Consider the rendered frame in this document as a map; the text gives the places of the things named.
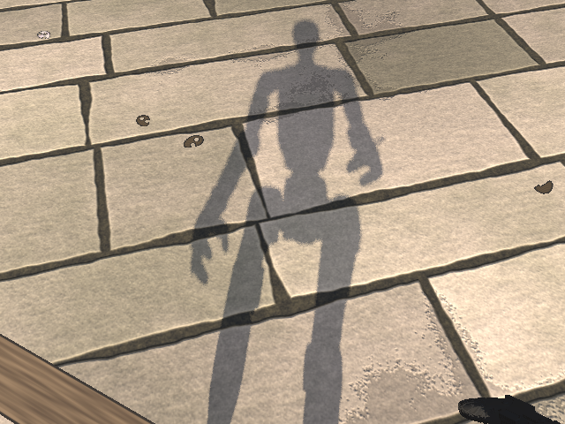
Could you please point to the robot right hand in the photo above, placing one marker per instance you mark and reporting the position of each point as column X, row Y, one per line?
column 508, row 410

